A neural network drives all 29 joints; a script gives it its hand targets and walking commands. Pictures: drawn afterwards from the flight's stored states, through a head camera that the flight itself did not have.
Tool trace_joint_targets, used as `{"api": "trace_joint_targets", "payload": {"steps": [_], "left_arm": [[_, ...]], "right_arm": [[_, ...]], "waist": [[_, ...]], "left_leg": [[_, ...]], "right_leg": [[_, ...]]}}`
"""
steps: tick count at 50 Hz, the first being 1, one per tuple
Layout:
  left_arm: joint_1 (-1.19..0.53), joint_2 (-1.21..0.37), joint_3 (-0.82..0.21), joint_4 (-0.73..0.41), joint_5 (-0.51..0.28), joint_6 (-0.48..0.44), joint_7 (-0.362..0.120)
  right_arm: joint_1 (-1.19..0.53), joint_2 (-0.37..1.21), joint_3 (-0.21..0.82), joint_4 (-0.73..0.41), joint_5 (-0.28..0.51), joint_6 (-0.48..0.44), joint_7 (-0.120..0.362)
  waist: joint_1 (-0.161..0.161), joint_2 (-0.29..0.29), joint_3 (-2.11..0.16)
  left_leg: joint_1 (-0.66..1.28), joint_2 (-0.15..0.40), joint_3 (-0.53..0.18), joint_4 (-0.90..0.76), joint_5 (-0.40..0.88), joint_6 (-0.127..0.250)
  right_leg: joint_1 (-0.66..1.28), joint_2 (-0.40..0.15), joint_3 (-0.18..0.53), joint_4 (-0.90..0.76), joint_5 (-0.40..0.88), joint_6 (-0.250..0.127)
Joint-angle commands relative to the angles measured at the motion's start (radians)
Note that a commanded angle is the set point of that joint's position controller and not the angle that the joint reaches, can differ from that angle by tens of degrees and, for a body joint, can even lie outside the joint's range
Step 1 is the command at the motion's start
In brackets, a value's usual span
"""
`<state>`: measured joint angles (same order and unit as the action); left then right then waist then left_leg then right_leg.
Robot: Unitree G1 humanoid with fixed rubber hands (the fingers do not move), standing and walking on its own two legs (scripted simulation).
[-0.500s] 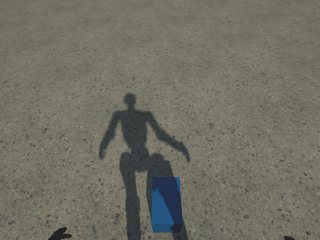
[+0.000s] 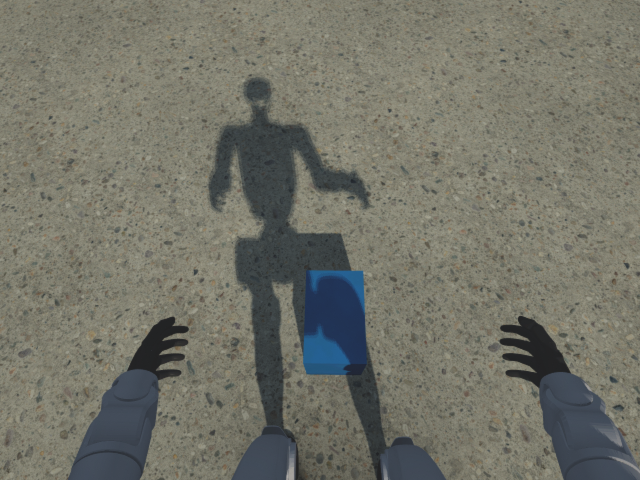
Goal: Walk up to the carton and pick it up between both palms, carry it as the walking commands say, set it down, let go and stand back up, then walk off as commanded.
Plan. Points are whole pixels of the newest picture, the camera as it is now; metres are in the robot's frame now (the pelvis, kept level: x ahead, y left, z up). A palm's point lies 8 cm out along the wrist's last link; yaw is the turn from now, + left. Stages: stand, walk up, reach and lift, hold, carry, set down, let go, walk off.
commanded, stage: reach and lift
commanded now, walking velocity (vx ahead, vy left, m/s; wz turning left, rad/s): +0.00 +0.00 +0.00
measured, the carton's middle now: (334, 324) +0.47 -0.01 -0.64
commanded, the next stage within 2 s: none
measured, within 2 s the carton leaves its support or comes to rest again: neither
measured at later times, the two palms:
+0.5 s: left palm (208, 300) +0.38 +0.20 -0.14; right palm (477, 297) +0.38 -0.22 -0.13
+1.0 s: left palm (248, 262) +0.47 +0.16 -0.19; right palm (432, 260) +0.47 -0.17 -0.19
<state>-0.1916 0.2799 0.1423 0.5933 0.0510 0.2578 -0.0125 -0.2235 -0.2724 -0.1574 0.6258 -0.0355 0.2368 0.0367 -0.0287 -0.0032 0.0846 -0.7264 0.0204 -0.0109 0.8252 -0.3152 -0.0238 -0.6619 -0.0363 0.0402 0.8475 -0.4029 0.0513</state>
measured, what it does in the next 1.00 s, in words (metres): lowers itself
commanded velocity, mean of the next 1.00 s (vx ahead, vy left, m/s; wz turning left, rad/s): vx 0.00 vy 0.00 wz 0.00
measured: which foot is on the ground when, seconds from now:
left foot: down 0.00-1.00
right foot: down 0.00-1.00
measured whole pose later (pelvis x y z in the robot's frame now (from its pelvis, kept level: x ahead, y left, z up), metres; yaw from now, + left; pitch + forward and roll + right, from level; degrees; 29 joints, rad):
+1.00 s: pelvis -0.04 -0.01 -0.07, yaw -2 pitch +47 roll -2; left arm -1.10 0.10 0.41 0.78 0.19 0.10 0.07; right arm -1.10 -0.10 -0.40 0.78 -0.15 0.10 -0.06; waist 0.00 -0.01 -0.03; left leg -1.58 0.04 -0.03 1.00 -0.24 -0.04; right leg -1.52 0.00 0.04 1.04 -0.33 0.05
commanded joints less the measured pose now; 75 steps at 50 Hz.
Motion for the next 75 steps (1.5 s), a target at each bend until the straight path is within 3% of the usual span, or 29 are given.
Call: {"api": "trace_joint_targets", "payload": {"steps": [1, 9, 17, 27, 37, 45, 48, 51, 60, 75], "left_arm": [[-0.119, 0.126, 0.042, -0.052, -0.006, -0.015, 0.01], [-0.39, 0.111, 0.062, -0.007, -0.017, -0.003, 0.017], [-0.643, 0.079, 0.079, 0.063, -0.024, -0.007, 0.042], [-0.911, 0.01, 0.113, 0.12, 0.006, -0.084, 0.086], [-1.107, -0.047, 0.188, 0.137, 0.076, -0.141, 0.1], [-1.112, -0.101, 0.248, 0.092, 0.134, -0.165, 0.088], [-1.093, -0.114, 0.266, 0.078, 0.147, -0.172, 0.078], [-1.084, -0.119, 0.275, 0.076, 0.147, -0.178, 0.069], [-1.151, -0.097, 0.272, 0.165, 0.134, -0.179, 0.076], [-1.28, -0.012, 0.138, 0.15, -0.021, -0.163, 0.149]], "right_arm": [[-0.106, -0.114, -0.029, -0.074, 0.007, -0.011, -0.018], [-0.352, -0.069, -0.034, -0.076, 0.011, 0.009, -0.047], [-0.596, -0.065, -0.079, 0.005, 0.021, 0.005, -0.066], [-0.854, -0.044, -0.128, 0.102, 0.025, -0.082, -0.073], [-1.055, -0.003, -0.191, 0.114, -0.04, -0.14, -0.088], [-1.058, 0.067, -0.236, 0.074, -0.106, -0.155, -0.094], [-1.048, 0.094, -0.249, 0.051, -0.124, -0.159, -0.094], [-1.048, 0.114, -0.258, 0.037, -0.137, -0.162, -0.096], [-1.115, 0.117, -0.25, 0.12, -0.122, -0.152, -0.117], [-1.228, 0.013, -0.116, 0.105, 0.029, -0.143, -0.178]], "waist": [[-0.001, 0.004, -0.49], [0.01, 0.004, -0.569], [0.002, 0.019, -0.703], [-0.001, 0.036, -0.893], [0.021, 0.031, -1.061], [0.03, 0.028, -1.194], [0.033, 0.026, -1.182], [0.035, 0.015, -1.149], [0.037, -0.004, -1.052], [0.037, 0.024, -1.235]], "left_leg": [[0.338, -0.075, 0.027, -0.001, 0.38, -0.017], [0.158, -0.075, 0.042, 0.03, 0.213, -0.015], [0.073, -0.086, 0.052, 0.062, 0.16, -0.024], [0.028, -0.101, 0.051, 0.115, 0.228, -0.039], [0.004, -0.104, 0.056, 0.166, 0.389, -0.041], [0.007, -0.109, 0.053, 0.206, 0.589, -0.034], [-0.038, -0.111, 0.052, 0.218, 0.605, -0.032], [-0.117, -0.114, 0.054, 0.235, 0.568, -0.03], [-0.41, -0.127, 0.082, 0.404, 0.296, -0.032], [-0.522, -0.113, 0.107, 0.753, 0.247, -0.043]], "right_leg": [[-0.056, 0.083, -0.08, -0.071, 0.33, -0.004], [-0.16, 0.083, -0.084, -0.039, 0.175, 0.002], [-0.268, 0.098, -0.104, 0.0, 0.126, 0.007], [-0.407, 0.128, -0.12, 0.056, 0.18, 0.01], [-0.483, 0.158, -0.123, 0.101, 0.301, 0.02], [-0.487, 0.175, -0.124, 0.131, 0.481, 0.023], [-0.503, 0.173, -0.121, 0.14, 0.505, 0.024], [-0.523, 0.17, -0.116, 0.157, 0.488, 0.024], [-0.699, 0.165, -0.115, 0.337, 0.261, 0.025], [-0.868, 0.173, -0.154, 0.686, 0.196, 0.017]]}}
